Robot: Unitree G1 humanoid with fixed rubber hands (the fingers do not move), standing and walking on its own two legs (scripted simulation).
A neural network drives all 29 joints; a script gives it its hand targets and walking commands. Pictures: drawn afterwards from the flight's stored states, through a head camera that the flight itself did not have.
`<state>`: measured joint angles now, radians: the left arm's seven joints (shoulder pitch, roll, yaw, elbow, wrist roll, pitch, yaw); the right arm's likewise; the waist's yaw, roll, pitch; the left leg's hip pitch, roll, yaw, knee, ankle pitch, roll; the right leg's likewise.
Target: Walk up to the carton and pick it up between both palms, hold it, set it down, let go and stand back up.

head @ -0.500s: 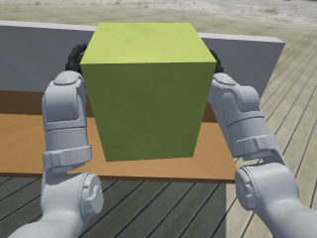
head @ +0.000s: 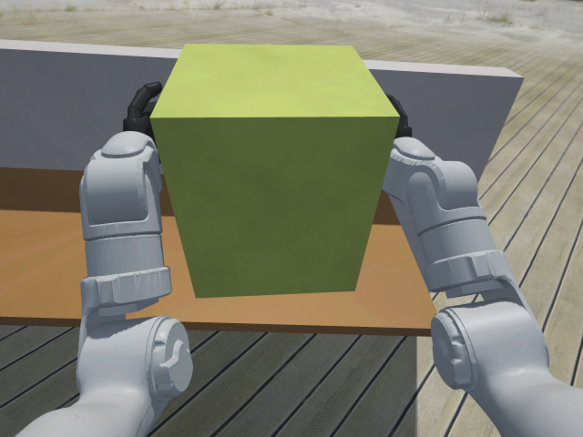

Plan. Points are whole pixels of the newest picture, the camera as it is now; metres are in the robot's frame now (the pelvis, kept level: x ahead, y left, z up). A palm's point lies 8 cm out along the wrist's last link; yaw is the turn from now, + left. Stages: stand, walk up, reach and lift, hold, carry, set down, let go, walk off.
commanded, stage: hold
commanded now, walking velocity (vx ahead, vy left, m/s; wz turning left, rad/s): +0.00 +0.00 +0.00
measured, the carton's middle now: (273, 172) +0.38 +0.00 +0.25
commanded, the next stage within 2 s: none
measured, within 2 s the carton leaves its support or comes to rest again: neither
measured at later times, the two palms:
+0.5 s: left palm (142, 151) +0.38 +0.16 +0.28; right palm (389, 157) +0.37 -0.15 +0.28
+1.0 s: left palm (145, 150) +0.38 +0.15 +0.28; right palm (391, 157) +0.37 -0.15 +0.28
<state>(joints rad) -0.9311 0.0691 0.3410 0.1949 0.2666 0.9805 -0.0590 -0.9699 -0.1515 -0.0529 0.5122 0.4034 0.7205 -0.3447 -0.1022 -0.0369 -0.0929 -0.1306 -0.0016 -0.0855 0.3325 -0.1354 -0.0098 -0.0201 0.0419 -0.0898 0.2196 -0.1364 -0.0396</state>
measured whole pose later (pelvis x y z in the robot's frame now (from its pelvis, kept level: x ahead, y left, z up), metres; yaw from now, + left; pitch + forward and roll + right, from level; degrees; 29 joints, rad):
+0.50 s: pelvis +0.00 +0.00 +0.00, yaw +0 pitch -4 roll -1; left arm -0.91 0.07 0.32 0.16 0.25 0.98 -0.07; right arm -0.94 -0.15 -0.04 0.48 0.40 0.71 -0.35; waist -0.10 -0.04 -0.08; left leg -0.13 0.00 -0.09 0.34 -0.14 -0.01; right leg -0.02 0.04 -0.09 0.22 -0.14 -0.04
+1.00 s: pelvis +0.00 +0.00 +0.00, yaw +0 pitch -4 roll -1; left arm -0.91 0.07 0.33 0.16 0.26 0.98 -0.06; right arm -0.94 -0.14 -0.05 0.48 0.40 0.72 -0.35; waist -0.11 -0.04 -0.08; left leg -0.13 0.00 -0.09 0.33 -0.14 -0.01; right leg -0.02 0.04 -0.09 0.22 -0.14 -0.04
